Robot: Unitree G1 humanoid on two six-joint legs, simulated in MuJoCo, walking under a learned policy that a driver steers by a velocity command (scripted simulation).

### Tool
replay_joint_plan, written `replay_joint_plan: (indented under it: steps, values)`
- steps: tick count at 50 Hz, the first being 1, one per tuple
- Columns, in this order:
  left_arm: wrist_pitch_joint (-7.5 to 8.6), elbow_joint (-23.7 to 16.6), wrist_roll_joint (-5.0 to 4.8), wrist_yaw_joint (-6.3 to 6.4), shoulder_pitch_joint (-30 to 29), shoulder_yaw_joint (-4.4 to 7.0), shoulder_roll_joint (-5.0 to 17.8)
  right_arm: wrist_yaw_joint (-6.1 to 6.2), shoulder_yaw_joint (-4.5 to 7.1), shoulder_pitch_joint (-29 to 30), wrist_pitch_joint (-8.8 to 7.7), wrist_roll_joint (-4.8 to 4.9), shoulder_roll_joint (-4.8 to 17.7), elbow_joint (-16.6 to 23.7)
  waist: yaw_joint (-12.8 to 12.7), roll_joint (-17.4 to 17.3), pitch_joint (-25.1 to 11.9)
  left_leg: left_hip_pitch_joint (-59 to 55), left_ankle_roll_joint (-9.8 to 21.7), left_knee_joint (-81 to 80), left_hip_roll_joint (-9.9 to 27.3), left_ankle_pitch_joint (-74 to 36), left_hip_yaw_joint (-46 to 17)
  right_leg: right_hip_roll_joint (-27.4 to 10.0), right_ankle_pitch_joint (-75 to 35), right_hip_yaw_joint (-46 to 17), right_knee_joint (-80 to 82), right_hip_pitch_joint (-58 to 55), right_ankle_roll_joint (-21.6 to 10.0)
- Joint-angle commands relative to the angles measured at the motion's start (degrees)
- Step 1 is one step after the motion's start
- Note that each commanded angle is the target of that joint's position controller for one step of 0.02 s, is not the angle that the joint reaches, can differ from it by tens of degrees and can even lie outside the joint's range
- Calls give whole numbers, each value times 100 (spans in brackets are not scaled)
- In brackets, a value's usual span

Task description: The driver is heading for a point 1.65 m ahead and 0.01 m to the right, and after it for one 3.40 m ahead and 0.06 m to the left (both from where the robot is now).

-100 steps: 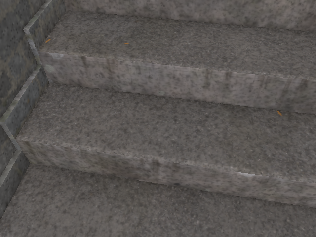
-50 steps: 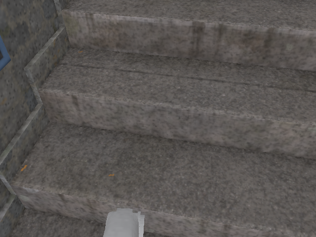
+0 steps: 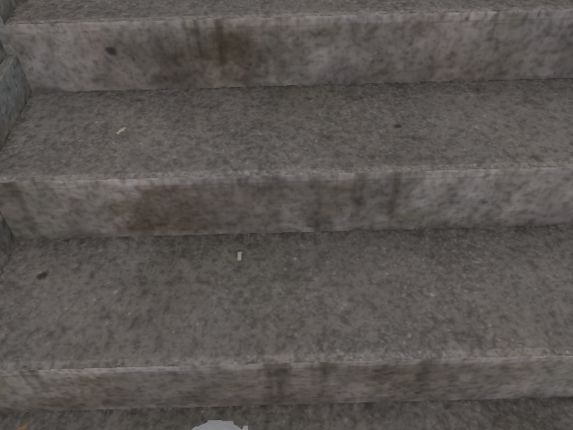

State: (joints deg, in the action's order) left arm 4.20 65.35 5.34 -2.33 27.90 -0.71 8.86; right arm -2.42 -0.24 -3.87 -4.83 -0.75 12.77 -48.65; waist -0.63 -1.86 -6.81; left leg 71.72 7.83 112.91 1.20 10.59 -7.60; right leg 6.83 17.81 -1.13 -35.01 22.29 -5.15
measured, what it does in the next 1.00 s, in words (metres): climbs: left foot 0.17 m higher, then right foot 0.05 m lower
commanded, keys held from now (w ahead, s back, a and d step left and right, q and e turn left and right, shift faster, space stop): e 0.12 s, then no key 0.88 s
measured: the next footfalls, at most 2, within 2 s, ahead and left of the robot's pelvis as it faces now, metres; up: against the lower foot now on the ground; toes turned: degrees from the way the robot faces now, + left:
left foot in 0.26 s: +0.32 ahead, +0.14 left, +0.17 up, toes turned -4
right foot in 0.78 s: +0.14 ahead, -0.11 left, +0.13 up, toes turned -13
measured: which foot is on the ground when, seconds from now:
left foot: up 0.00-0.24, down 0.26-0.96, up 0.98-1.00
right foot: down 0.00-0.28, up 0.30-0.76, down 0.78-1.00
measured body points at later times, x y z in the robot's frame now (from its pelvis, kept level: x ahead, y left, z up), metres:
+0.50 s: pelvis +0.16 +0.08 +0.14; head +0.16 +0.07 +0.59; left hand +0.35 +0.31 +0.03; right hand +0.21 -0.17 +0.00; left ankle +0.28 +0.14 -0.55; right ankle +0.12 -0.10 -0.45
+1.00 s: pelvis +0.17 -0.01 +0.11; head +0.17 -0.04 +0.56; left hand +0.21 +0.20 -0.02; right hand +0.21 -0.25 -0.04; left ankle +0.25 +0.13 -0.53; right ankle +0.10 -0.10 -0.60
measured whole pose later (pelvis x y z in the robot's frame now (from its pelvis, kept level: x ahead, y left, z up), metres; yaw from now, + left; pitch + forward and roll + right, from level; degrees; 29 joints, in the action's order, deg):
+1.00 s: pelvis +0.17 -0.01 +0.11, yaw -10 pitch +1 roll +1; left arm 0.2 50.4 2.1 2.9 22.2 0.8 5.1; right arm 4.0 3.1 -11.7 1.0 -1.7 10.4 -52.8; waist -1.1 -3.2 -0.3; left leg 39.8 0.6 67.1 2.7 27.2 -0.7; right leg -0.3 41.6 1.4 -44.1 16.7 2.3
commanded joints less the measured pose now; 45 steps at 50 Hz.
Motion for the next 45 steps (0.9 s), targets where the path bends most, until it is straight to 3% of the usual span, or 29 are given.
replay_joint_plan:
  steps: [1,3,4,6,7,8,9,10,11,13,14,15,16,17,18,19,20,22,23,25,26,28,32,35,36,37,40,43,45]
  values:
    - [204,-312,142,129,39,-14,237,126,-166,67,-17,14,-211,346,104,520,46,1059,-177,1415,-115,1061,406,-1308,-3025,-1546,1068,-866,-844]
    - [145,-243,146,106,430,-19,353,200,-230,749,75,-16,-143,845,-139,474,101,1466,-184,1033,43,1350,384,-1403,-2864,-1767,955,-1319,-674]
    - [118,-277,217,45,471,-16,590,239,-231,1249,173,-46,-15,1195,-104,150,162,1330,-339,-79,193,671,561,-1432,-2520,-1908,1106,-1188,-637]
    - [136,-597,64,-23,320,-2,624,298,-248,1274,288,-182,-145,1242,-41,628,356,871,-528,-770,358,-311,825,-1442,-2246,-2106,1377,-776,-812]
    - [151,-697,-119,-147,195,31,721,216,-304,1983,461,-296,-271,1465,-32,525,614,435,-506,-1583,410,909,1187,-1753,-2267,-2252,2171,-365,-973]
    - [167,-685,-231,-169,350,47,766,156,-333,2282,560,-313,-386,1547,-161,730,723,243,-536,-2102,409,1290,1200,-2000,-2296,-2505,2424,-505,-1072]
    - [287,-987,-444,-177,9,58,724,100,-238,1982,496,-277,-311,1430,35,1025,753,-577,-534,-2577,365,1207,1429,-2004,-3515,-1996,2335,-631,-858]
    - [368,-1036,-561,-166,-142,86,805,62,-195,1863,490,-216,-202,1387,151,957,392,-1535,-512,-3330,223,1126,1473,-1898,-4540,-1631,2189,-576,-670]
    - [415,-1049,-534,-120,-237,201,1150,-13,-243,1599,512,-84,-378,1477,355,1269,-15,-2733,-599,-3424,-92,306,1682,-1979,-6683,-1384,2099,-532,-775]
    - [398,-1310,-569,-187,-576,462,1581,38,57,864,450,132,326,1326,553,1208,-641,-4005,-476,-5130,-677,391,1551,-1731,-8575,-1101,1301,-1398,-573]
    - [390,-1294,-283,-235,236,361,719,78,42,15,345,135,441,1099,224,-356,-2238,-6434,792,-5401,350,-1994,-796,-1102,-6930,-1125,-335,-220,-66]
    - [194,-1587,-426,-227,-107,430,574,124,157,-1239,328,-300,745,1031,854,-1710,-2690,-7573,1620,-7643,1612,-1468,-3457,20,-762,-1369,-1759,1407,309]
    - [-81,-1654,-574,-220,-834,649,812,146,239,-1915,150,-427,961,810,1279,-1874,-1823,-6521,1591,-8692,2026,619,-5095,373,-205,-2272,-4899,2120,341]
    - [-141,-1723,-657,-145,-1138,716,681,145,184,-1777,-109,-320,950,566,925,-1321,-706,-5492,1168,-9004,1732,2049,-4640,277,-818,-2446,-5736,2763,232]
    - [-160,-1515,-612,-56,-824,628,548,147,173,-1033,-176,-162,617,336,436,-945,-163,-4760,920,-8912,1561,2732,-3599,14,-1016,-2188,-5942,2884,168]
    - [-119,-1330,-437,-34,-654,577,631,77,68,-476,-179,-6,104,48,27,19,117,-4105,670,-8554,1334,2882,-2501,-314,-1090,-1617,-6005,2761,116]
    - [-162,-1339,-299,12,-807,460,501,104,-13,-161,-194,28,-233,5,-245,429,90,-3619,419,-8577,1109,2623,-1818,-605,-1015,-1312,-5698,2403,143]
    - [-273,-1260,-318,7,-816,336,286,183,-184,805,-314,133,-766,185,-653,349,-97,-3240,-232,-8644,563,1485,-596,-957,-948,-1198,-4835,1716,410]
    - [-261,-1181,-270,-44,-779,311,408,250,-170,894,-393,104,-667,265,-584,53,-273,-3227,-204,-8733,493,804,-346,-955,-1013,-1080,-5026,1548,534]
    - [-210,-1107,-339,-181,-820,321,645,253,-44,914,-438,1,-93,325,-475,95,-285,-3273,-145,-8848,372,289,262,-834,-1054,-968,-5328,1358,688]
    - [-188,-1214,-280,-156,-1061,367,884,179,-50,783,-459,24,7,320,-432,282,-247,-3523,-103,-8994,419,604,455,-960,-894,-820,-4815,1384,828]
    - [-163,-1258,-264,23,-1340,456,1151,145,17,32,-456,80,272,128,-96,37,-3,-4233,85,-9210,834,1649,-212,-1091,-261,-1019,-4494,1770,1099]
    - [-141,-1245,-186,334,-1598,535,1101,123,-64,-613,-439,88,160,12,182,-213,303,-4967,499,-9304,1292,2349,-861,-1140,-358,-1101,-4001,2130,1252]
    - [-159,-1190,-132,418,-1502,593,1067,54,-136,-639,-410,91,43,39,200,-292,361,-4999,528,-9078,1384,2584,-850,-1228,-162,-891,-3521,1818,1279]
    - [-365,-1399,-491,369,-1295,418,493,577,289,-1321,-100,112,489,-671,-57,-98,545,-4967,728,-8771,1254,2287,-823,-1126,-590,-169,-3033,1762,975]
    - [-450,-1377,-547,370,-1230,357,411,749,265,-1425,53,-16,461,-623,38,-50,593,-5022,758,-8633,1210,2100,-802,-1124,-521,-181,-2900,1727,886]
    - [-530,-1566,-381,414,-1120,352,430,834,320,-1129,198,-142,195,-474,98,-556,486,-4917,733,-8259,1466,2503,-1366,-1121,-238,-395,-2968,1707,725]
    - [-532,-1887,-398,429,-1078,392,466,815,405,-924,262,-183,311,-322,49,-623,322,-4392,522,-7954,1533,3140,-1524,-1125,174,-529,-3051,1367,609]
    - [-548,-1927,-405,440,-683,352,301,839,339,-461,297,-160,189,-105,-204,-398,291,-3863,266,-7439,1409,2775,-1347,-1161,22,-663,-2368,714,493]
